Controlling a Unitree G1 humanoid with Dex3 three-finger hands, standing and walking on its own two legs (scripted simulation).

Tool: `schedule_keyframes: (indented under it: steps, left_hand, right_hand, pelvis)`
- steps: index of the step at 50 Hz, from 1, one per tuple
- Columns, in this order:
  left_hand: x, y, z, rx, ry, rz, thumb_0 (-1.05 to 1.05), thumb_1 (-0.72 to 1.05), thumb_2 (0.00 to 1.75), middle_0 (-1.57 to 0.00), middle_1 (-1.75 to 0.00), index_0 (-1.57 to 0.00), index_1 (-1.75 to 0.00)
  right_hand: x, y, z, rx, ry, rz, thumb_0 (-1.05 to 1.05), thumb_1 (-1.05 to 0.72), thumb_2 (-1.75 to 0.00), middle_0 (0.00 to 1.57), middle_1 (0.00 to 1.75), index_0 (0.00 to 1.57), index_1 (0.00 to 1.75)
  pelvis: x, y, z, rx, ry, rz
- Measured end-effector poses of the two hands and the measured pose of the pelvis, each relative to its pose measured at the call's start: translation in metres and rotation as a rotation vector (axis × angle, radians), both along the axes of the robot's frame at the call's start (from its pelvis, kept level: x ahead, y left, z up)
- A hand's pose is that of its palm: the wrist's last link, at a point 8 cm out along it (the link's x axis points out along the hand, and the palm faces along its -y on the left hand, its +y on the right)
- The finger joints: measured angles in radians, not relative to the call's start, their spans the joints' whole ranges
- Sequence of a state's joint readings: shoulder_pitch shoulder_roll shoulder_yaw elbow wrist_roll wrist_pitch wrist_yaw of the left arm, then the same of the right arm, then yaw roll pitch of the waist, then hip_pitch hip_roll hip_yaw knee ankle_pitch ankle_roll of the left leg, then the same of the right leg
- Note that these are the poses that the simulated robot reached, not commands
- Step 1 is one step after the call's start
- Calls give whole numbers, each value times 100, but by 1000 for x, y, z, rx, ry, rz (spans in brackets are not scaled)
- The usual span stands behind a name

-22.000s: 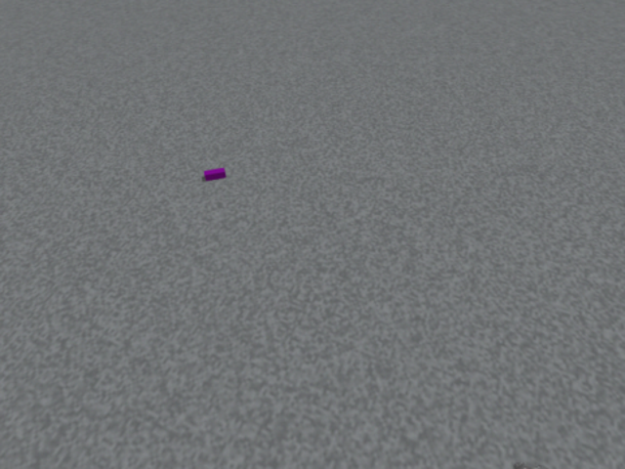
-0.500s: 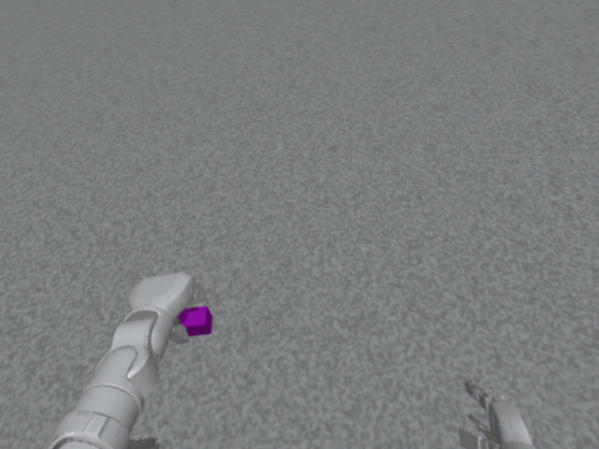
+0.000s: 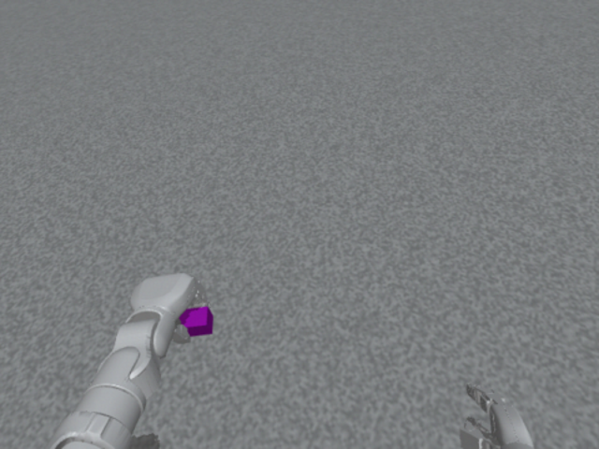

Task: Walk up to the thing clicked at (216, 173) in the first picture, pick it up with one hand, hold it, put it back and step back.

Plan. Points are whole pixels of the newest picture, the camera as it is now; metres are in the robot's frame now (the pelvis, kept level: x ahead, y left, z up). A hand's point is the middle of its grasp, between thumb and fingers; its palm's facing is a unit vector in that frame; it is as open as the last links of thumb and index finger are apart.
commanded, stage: hold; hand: left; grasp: from above
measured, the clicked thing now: (180, 323) +0.31 +0.23 -0.07
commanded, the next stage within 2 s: crouch in 0.08 s
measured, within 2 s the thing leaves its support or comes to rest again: neither
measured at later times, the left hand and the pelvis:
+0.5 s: hand (181, 343) +0.28 +0.22 -0.09, palm faces -0.46 -0.05 -0.89, open 6.2 cm; pelvis -0.01 +0.00 -0.01, yaw +1 degrees
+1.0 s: hand (212, 365) +0.33 +0.24 -0.33, palm faces -0.42 +0.00 -0.91, open 6.2 cm; pelvis -0.07 +0.01 -0.21, yaw +0 degrees
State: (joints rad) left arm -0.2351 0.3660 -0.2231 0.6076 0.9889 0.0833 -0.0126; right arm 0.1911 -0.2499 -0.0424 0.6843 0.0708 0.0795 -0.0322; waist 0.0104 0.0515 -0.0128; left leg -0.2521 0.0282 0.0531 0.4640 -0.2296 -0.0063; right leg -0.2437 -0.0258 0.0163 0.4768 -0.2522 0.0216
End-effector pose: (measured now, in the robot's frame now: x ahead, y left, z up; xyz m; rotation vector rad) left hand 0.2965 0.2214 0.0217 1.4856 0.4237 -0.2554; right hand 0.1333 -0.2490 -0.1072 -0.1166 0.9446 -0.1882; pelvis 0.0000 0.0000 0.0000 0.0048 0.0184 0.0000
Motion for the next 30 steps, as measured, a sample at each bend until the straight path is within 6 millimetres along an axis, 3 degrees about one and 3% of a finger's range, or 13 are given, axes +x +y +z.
schedule_keyframes:
  steps: [13, 18, 25, 30]
  left_hand:
    - [1, 1, 1, -1, 3, -1, -1, 52, 0, -113, -1, -114, 0]
    - [-3, 2, -7, 1, 13, -4, -1, 52, 0, -113, -1, -114, 0]
    - [-9, 4, -50, 20, 48, -16, -1, 52, 0, -114, 0, -115, 0]
    - [-4, 7, -92, 51, 31, -35, -1, 52, 0, -113, 0, -115, 0]
  right_hand:
    - [-1, -1, 2, -2, 0, -4, 1, -90, -90, 20, 30, 20, 30]
    - [-4, -1, 2, -5, 0, 0, 1, -90, -90, 20, 30, 20, 30]
    - [-18, -5, -6, -34, 50, 16, 1, -89, -90, 20, 30, 20, 30]
    - [-42, -15, -31, -76, 121, 19, 1, -89, -90, 20, 30, 20, 30]
  pelvis:
    - [1, 0, 0, 0, -2, 0]
    - [-2, 0, 0, 0, 3, 3]
    - [-11, -1, -9, -3, 59, 16]
    - [-22, 1, -34, -13, 164, 20]
